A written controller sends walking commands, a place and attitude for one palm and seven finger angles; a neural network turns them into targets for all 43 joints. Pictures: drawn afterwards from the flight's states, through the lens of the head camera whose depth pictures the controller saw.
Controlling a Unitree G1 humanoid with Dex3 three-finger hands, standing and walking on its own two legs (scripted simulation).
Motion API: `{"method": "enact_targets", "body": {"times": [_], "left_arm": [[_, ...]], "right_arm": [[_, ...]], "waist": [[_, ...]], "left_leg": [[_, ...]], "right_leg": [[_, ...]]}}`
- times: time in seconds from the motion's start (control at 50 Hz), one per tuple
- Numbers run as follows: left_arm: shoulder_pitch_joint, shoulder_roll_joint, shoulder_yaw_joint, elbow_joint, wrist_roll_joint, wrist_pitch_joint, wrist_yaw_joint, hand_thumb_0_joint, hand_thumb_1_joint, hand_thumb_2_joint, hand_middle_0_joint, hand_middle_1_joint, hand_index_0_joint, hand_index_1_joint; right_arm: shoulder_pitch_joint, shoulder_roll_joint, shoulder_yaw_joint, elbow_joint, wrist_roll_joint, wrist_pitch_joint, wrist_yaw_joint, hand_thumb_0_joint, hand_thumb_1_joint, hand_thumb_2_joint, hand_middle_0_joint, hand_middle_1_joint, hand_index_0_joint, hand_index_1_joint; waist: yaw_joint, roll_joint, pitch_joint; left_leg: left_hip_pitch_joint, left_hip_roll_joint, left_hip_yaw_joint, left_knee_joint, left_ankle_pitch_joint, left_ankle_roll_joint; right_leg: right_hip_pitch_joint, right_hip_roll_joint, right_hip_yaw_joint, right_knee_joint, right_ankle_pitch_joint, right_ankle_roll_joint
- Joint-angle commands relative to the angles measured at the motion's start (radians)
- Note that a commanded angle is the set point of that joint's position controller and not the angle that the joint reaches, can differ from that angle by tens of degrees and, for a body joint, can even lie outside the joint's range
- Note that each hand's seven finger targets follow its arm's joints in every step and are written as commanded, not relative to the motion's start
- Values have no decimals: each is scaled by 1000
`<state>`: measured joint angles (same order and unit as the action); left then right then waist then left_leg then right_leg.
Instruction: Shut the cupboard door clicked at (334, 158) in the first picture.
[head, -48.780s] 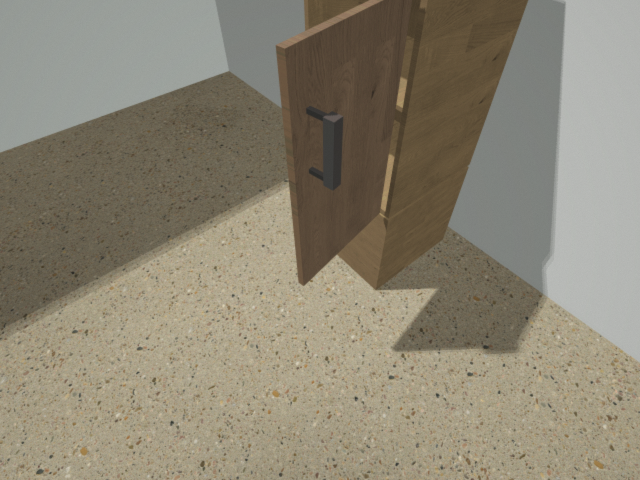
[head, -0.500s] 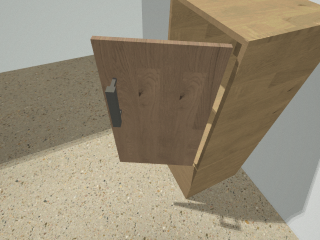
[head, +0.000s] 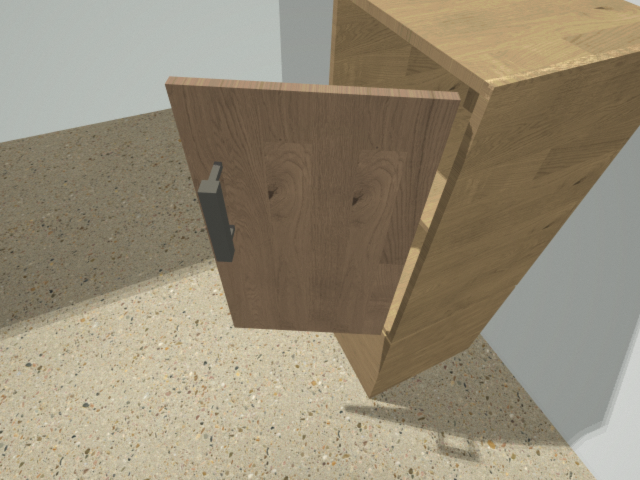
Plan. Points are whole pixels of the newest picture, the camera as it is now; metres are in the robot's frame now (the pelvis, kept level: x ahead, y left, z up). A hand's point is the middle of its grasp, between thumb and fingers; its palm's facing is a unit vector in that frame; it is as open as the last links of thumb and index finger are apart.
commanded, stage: raise the hand and make a fist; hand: left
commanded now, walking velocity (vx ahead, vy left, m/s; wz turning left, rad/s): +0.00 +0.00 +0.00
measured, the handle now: (221, 213) +0.45 +0.17 +0.07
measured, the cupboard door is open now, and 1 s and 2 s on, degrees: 62 62 62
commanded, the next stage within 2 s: bring the fist close to the handle in 1.98 s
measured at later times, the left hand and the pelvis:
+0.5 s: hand (193, 478) +0.14 +0.16 -0.06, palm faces +0.11 -0.99 +0.02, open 6.1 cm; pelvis +0.01 -0.05 -0.09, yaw +5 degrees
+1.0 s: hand (189, 415) +0.19 +0.16 +0.01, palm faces +0.02 -1.00 -0.04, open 3.7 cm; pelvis +0.02 -0.04 -0.07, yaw +4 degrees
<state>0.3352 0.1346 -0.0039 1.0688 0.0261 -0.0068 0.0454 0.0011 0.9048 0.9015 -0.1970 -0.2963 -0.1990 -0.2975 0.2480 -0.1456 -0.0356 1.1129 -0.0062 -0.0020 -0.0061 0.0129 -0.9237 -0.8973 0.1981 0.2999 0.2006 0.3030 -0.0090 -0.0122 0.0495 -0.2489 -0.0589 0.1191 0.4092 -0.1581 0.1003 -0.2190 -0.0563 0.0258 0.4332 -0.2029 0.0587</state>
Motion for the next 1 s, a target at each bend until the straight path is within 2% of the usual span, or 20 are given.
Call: {"method": "enact_targets", "body": {"times": [0.0,0.04,0.06,0.08,0.1,0.12,0.16,0.18,0.2,0.24,0.28,0.3,0.34,0.38,0.46,0.54,0.6,0.7,0.84,0.98], "left_arm": [[85,91,18,-20,-1,-17,7,0,900,900,-200,-300,-200,-300],[78,126,9,10,14,-13,35,0,900,900,-200,-300,-200,-300],[-845,648,348,-1715,-109,-249,29,0,900,900,-200,-300,-200,-300],[-158,220,20,-1496,-144,-199,36,0,900,900,-218,-320,-218,-320],[146,60,-34,-1367,-173,-74,62,0,900,900,-237,-340,-237,-340],[153,-34,-103,-1120,-174,-24,69,0,900,900,-255,-360,-255,-360],[101,30,-2,-1077,-181,-134,39,0,900,900,-292,-400,-292,-400],[242,25,37,-976,-200,-199,0,0,900,900,-310,-420,-310,-420],[360,49,94,-905,-218,-271,-63,0,900,900,-328,-440,-328,-440],[414,58,143,-884,-280,-456,-211,0,900,900,-365,-480,-365,-480],[391,113,167,-928,-299,-621,-364,0,900,900,-402,-520,-402,-520],[425,173,234,-910,-297,-633,-399,0,900,900,-420,-540,-420,-540],[423,196,255,-1063,-328,-591,-430,0,900,900,-457,-580,-457,-580],[330,202,261,-1236,-369,-540,-415,0,900,900,-493,-620,-493,-620],[151,225,223,-1529,-365,-588,-357,0,900,900,-567,-700,-567,-700],[110,212,163,-1513,-352,-616,-408,0,900,900,-640,-780,-640,-780],[177,236,201,-1380,-355,-504,-454,0,900,900,-695,-840,-695,-840],[254,292,330,-1364,-392,-326,-441,0,900,900,-787,-940,-787,-940],[243,217,258,-1410,-397,-402,-383,0,900,900,-915,-1080,-915,-1080],[199,245,232,-1462,-364,-422,-343,0,900,900,-1043,-1220,-1043,-1220]], "right_arm": [[46,-100,-11,-27,4,-17,-6,0,-900,-900,200,300,200,300],[6,-159,1,-103,2,-20,-5,0,-900,-900,200,300,200,300],[69,-371,-36,-468,8,-183,-96,0,-900,-900,200,300,200,300],[6,-208,27,-453,62,-282,-98,0,-900,-900,200,300,200,300],[-40,-213,40,-434,44,-344,-82,0,-900,-900,200,300,200,300],[-31,-189,46,-363,68,-368,-63,0,-900,-900,200,300,200,300],[-38,-234,-5,-449,39,-396,-34,0,-900,-900,200,300,200,300],[-46,-233,-15,-482,29,-394,-19,0,-900,-900,200,300,200,300],[-59,-237,-27,-523,28,-387,2,0,-900,-900,200,300,200,300],[-97,-224,-50,-584,19,-358,17,0,-900,-900,200,300,200,300],[-140,-239,-70,-658,17,-346,33,0,-900,-900,200,300,200,300],[-140,-235,-78,-682,26,-334,39,0,-900,-900,200,300,200,300],[-179,-231,-73,-765,42,-315,32,0,-900,-900,200,300,200,300],[-178,-227,-62,-807,47,-304,11,0,-900,-900,200,300,200,300],[-89,-213,-50,-792,37,-307,-24,0,-900,-900,200,300,200,300],[-58,-215,-36,-726,38,-324,-45,0,-900,-900,200,300,200,300],[-80,-215,-31,-723,57,-308,-56,0,-900,-900,200,300,200,300],[-115,-190,-23,-767,68,-260,-65,0,-900,-900,200,300,200,300],[-89,-189,-15,-762,59,-288,-57,0,-900,-900,200,300,200,300],[-69,-215,-18,-757,69,-321,-59,0,-900,-900,200,300,200,300]], "waist": [[4,-1,15],[8,-41,-30],[-174,12,-391],[-7,330,-610],[10,418,-398],[-37,194,-104],[-62,9,44],[-28,-101,34],[24,-76,-29],[53,-298,-64],[52,-215,-102],[80,-120,-129],[102,1,-218],[84,88,-286],[7,138,-345],[-42,129,-358],[-17,63,-317],[49,-8,-393],[23,-14,-334],[18,48,-321]], "left_leg": [[40,168,-201,-143,-149,-69],[4,184,-145,-8,-83,-91],[247,129,-211,-33,65,-90],[407,158,-248,-51,45,-151],[270,174,-309,-105,-46,-223],[57,142,-299,-118,-222,-185],[-133,86,-257,33,-331,-122],[-217,66,-232,107,-321,-116],[-251,45,-194,187,-225,-123],[-405,33,-150,320,-253,-135],[-502,23,-127,442,-256,-128],[-527,18,-124,471,-238,-122],[-511,18,-127,472,-257,-106],[-488,26,-149,483,-281,-94],[-459,47,-177,595,-177,-66],[-454,61,-181,671,-80,-57],[-503,62,-180,653,-108,-54],[-488,52,-179,585,-85,-62],[-440,58,-182,505,-100,-69],[-367,62,-186,432,-160,-62]], "right_leg": [[-45,-50,40,-72,3,-69],[-1,-37,-20,-8,-60,-69],[-16,62,-83,125,82,-87],[-95,91,-116,139,-81,-92],[-146,91,-109,233,-176,-91],[-254,70,-107,241,-156,-78],[-296,63,-130,110,-179,-85],[-334,66,-137,128,-245,-88],[-328,65,-120,166,-230,-105],[-412,61,-106,263,-361,-99],[-464,49,-50,362,-359,-107],[-451,42,-21,402,-318,-115],[-462,54,-24,454,-309,-114],[-488,63,-15,471,-306,-108],[-529,78,26,482,-198,-99],[-557,82,25,513,-30,-78],[-504,79,49,454,-69,-60],[-332,40,72,393,-33,-26],[-383,54,-8,399,-58,-52],[-412,68,-53,377,-194,-79]]}}
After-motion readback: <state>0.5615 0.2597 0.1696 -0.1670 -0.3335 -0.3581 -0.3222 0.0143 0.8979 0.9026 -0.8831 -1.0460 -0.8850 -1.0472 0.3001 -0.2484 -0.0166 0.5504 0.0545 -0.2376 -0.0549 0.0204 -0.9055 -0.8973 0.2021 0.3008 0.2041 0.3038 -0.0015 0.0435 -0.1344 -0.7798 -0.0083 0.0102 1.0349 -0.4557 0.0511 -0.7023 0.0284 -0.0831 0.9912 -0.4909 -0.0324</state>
